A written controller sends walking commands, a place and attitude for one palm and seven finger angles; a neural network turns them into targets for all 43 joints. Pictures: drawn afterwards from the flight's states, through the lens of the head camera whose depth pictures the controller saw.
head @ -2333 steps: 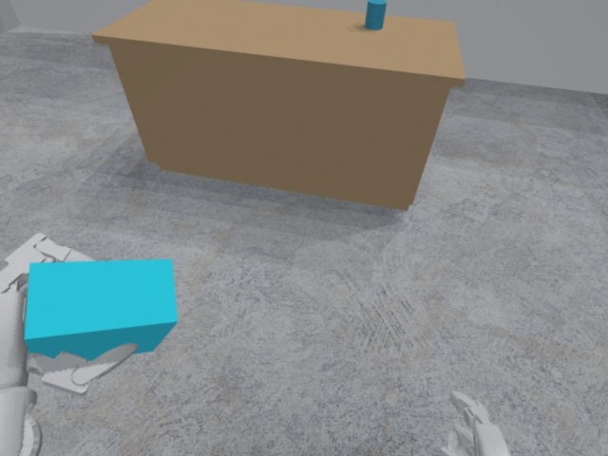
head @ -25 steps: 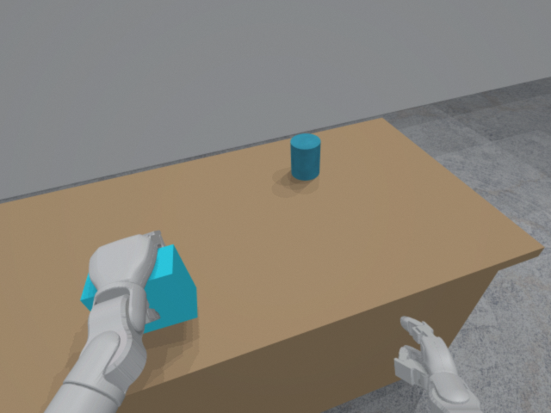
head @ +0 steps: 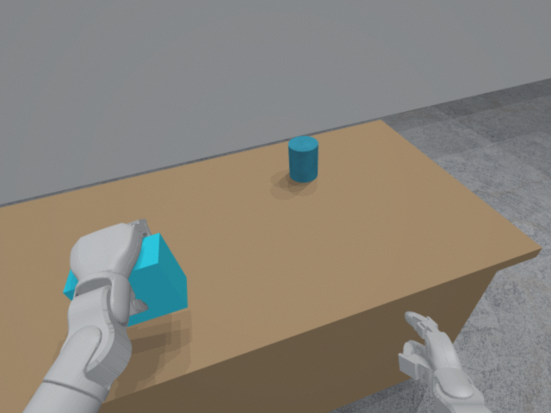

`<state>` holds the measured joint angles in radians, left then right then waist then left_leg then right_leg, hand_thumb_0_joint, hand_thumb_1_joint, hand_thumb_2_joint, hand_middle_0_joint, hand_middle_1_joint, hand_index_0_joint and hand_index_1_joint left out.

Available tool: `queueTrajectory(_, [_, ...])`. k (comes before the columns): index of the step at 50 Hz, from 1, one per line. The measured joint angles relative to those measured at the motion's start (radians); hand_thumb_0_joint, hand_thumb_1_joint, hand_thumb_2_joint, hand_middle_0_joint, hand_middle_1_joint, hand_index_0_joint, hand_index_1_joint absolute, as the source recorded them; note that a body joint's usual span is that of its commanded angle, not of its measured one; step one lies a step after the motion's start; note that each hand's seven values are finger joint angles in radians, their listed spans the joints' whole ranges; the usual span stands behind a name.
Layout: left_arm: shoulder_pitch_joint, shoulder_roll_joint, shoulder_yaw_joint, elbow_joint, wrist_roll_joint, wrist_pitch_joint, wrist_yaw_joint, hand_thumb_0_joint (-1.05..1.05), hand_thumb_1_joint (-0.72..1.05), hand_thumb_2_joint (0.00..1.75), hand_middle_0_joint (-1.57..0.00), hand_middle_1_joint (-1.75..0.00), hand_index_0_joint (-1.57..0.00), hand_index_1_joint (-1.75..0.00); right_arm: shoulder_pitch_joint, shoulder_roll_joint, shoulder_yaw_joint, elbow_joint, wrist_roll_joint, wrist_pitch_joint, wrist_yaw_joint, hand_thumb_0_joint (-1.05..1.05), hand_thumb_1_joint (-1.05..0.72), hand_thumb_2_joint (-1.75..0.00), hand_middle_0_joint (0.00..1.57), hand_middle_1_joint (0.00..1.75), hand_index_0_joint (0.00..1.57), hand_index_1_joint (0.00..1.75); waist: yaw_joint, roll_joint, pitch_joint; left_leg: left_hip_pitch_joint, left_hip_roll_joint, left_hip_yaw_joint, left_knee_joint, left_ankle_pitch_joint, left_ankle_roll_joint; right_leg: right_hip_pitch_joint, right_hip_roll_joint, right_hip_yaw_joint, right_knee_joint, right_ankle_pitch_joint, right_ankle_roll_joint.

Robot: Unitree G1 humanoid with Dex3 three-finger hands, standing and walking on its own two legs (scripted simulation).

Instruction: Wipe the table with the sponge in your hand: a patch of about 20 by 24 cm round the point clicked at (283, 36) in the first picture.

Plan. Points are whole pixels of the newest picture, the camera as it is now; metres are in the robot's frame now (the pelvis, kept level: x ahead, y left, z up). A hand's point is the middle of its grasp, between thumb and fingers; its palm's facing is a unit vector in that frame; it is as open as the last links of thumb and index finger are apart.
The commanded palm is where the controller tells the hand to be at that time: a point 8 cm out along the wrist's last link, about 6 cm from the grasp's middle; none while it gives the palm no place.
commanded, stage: lift the sponge slowly off the table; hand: left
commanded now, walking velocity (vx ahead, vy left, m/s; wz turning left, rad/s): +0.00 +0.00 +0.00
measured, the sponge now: (137, 290) +0.26 +0.27 +0.05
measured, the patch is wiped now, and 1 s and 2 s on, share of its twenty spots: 1.00 1.00 1.00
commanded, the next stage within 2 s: bring the sponge back beside the body in 0.42 s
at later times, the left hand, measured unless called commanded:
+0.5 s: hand (119, 255) +0.27 +0.28 +0.12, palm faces +0.08 -0.12 -0.99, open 10.3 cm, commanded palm +0.24 +0.28 +0.18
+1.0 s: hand (108, 274) +0.24 +0.28 +0.11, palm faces +0.10 -0.17 -0.98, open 10.3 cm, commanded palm +0.20 +0.29 +0.18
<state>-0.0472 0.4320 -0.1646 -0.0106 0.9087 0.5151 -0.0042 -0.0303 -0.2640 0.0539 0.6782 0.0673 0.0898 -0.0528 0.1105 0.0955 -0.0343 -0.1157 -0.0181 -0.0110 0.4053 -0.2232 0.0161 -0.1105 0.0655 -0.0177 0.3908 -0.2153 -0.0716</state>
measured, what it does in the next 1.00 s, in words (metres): stands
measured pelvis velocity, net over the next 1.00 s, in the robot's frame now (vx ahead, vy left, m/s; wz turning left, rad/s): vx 0.00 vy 0.02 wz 0.00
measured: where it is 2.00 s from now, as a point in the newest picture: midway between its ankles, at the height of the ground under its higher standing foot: outside the picture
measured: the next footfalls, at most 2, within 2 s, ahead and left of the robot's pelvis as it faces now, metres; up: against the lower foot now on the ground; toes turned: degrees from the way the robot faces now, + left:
none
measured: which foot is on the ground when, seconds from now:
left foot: down 0.00-1.00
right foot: down 0.00-1.00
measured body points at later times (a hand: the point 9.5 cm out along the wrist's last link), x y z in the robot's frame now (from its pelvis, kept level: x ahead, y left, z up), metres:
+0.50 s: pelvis -0.01 +0.01 +0.00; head -0.04 -0.03 +0.45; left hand +0.26 +0.28 +0.17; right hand +0.25 -0.18 -0.07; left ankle +0.00 +0.11 -0.74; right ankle +0.00 -0.07 -0.74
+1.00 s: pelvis +0.00 +0.02 +0.00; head -0.03 -0.02 +0.45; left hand +0.23 +0.29 +0.17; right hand +0.26 -0.18 -0.06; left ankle +0.00 +0.11 -0.74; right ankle +0.00 -0.07 -0.74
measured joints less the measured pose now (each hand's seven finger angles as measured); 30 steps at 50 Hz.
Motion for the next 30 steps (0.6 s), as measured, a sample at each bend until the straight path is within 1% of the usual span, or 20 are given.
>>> queueTrajectory(5, [-0.002, 0.02, 0.019, -0.015, -0.006, 0.006, -0.017, -0.01, -0.51, 1.03, -0.68, -1.32, -0.72, -1.32, -0.007, 0.003, 0.007, -0.007, 0.001, 0.003, 0.002, 0.01, -0.91, -0.9, 0.2, 0.3, 0.2, 0.3, 0.001, 0.001, -0.001, 0.0, 0.0, 0.0, 0.001, 0.001, 0.0, 0.001, 0.0, 0.0, -0.001, 0.002, 0.001])
queueTrajectory(9, [-0.018, 0.031, 0.021, -0.014, -0.008, 0.014, -0.038, -0.01, -0.51, 1.03, -0.68, -1.32, -0.72, -1.32, -0.008, 0.0, 0.01, -0.009, 0.003, 0.004, -0.003, 0.01, -0.9, -0.9, 0.2, 0.3, 0.2, 0.3, 0.003, 0.0, 0.003, -0.002, -0.002, -0.004, 0.003, 0.005, 0.002, 0.002, -0.002, -0.004, -0.002, 0.005, 0.002])
queueTrajectory(14, [-0.046, 0.038, 0.011, -0.008, -0.005, 0.002, -0.056, -0.01, -0.51, 1.03, -0.68, -1.32, -0.72, -1.32, -0.003, -0.003, 0.013, -0.009, 0.003, -0.003, -0.011, 0.01, -0.9, -0.9, 0.2, 0.3, 0.2, 0.3, 0.004, 0.001, 0.009, -0.003, -0.007, -0.008, -0.002, 0.012, 0.005, 0.003, -0.007, -0.008, -0.007, 0.011, 0.005])
queueTrajectory(21, [-0.1, 0.036, 0.007, 0.017, 0.0, -0.008, -0.061, -0.01, -0.51, 1.03, -0.68, -1.32, -0.72, -1.32, 0.006, 0.004, 0.017, -0.004, 0.005, -0.011, -0.011, 0.01, -0.9, -0.9, 0.2, 0.3, 0.2, 0.3, 0.001, 0.0, 0.012, -0.006, -0.012, -0.006, -0.014, 0.023, 0.009, -0.003, -0.012, -0.005, -0.015, 0.02, 0.01])
queueTrajectory(30, [-0.065, 0.024, 0.013, -0.014, -0.001, 0.022, -0.063, -0.01, -0.52, 1.03, -0.69, -1.32, -0.72, -1.32, 0.011, 0.003, 0.019, -0.007, 0.003, 0.006, 0.007, 0.01, -0.9, -0.9, 0.2, 0.3, 0.2, 0.3, -0.007, -0.001, 0.005, -0.011, -0.015, 0.008, -0.015, 0.02, 0.016, -0.015, -0.015, 0.009, -0.008, 0.017, 0.018])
